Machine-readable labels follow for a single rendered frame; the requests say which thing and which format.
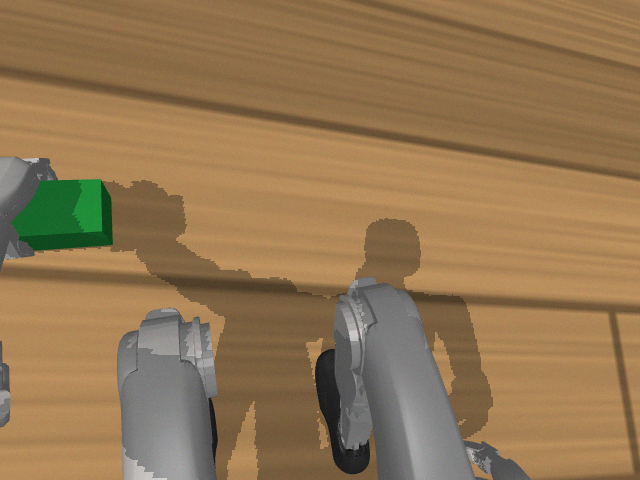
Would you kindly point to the right robot foot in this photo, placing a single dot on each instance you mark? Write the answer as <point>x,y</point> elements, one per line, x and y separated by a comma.
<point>348,460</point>

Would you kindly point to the left robot hand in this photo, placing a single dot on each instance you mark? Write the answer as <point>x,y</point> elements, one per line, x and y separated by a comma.
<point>19,181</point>

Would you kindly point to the carton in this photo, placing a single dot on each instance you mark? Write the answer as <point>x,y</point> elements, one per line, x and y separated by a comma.
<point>67,214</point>

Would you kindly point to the right robot hand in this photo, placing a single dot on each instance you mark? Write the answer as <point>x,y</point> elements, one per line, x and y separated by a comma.
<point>488,460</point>

